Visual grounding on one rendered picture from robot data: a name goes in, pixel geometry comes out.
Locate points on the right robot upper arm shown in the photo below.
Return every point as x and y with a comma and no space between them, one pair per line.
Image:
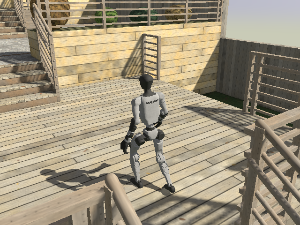
162,103

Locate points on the left robot forearm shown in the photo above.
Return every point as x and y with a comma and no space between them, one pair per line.
131,131

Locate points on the right robot forearm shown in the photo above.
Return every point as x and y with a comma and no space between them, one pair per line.
161,117

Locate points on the robot left hand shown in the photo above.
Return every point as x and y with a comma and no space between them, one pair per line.
124,146

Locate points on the robot right hand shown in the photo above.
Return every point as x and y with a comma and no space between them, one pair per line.
158,124

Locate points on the humanoid robot head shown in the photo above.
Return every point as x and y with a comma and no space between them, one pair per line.
146,81

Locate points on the right robot thigh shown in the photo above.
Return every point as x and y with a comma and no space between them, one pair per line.
158,144

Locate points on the left robot upper arm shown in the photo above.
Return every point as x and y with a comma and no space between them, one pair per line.
135,109

